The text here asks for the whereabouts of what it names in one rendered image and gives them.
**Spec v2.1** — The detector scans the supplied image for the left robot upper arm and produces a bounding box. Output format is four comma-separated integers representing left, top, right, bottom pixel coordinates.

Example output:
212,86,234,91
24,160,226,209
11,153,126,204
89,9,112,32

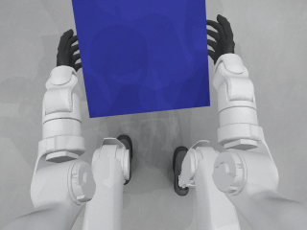
2,159,96,230

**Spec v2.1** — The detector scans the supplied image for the robot left shin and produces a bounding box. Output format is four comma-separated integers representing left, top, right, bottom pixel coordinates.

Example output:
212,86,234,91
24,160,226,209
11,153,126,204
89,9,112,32
91,138,124,168

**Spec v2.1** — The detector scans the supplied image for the left robot forearm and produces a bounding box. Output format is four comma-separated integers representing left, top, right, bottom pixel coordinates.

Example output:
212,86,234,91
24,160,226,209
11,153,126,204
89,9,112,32
30,65,85,202

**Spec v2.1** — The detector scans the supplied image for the robot left hand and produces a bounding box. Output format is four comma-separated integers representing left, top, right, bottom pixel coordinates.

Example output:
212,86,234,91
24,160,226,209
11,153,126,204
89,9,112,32
57,29,82,72

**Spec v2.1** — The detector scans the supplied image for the left robot thigh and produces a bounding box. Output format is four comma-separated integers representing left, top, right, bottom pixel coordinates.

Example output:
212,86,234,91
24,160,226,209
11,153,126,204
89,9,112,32
82,145,130,230

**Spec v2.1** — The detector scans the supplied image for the robot right hand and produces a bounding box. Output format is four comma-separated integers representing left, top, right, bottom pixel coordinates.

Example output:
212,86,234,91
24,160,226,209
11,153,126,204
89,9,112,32
206,14,235,65

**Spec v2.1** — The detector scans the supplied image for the carton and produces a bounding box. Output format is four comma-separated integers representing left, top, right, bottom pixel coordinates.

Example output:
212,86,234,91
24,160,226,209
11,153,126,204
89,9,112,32
71,0,210,118

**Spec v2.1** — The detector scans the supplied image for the right robot forearm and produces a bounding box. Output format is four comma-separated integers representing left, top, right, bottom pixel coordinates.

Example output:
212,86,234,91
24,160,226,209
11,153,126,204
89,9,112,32
212,53,274,163

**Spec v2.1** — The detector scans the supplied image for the right robot upper arm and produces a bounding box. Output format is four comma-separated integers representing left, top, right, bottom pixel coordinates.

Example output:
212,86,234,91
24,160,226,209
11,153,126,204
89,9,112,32
212,149,307,230

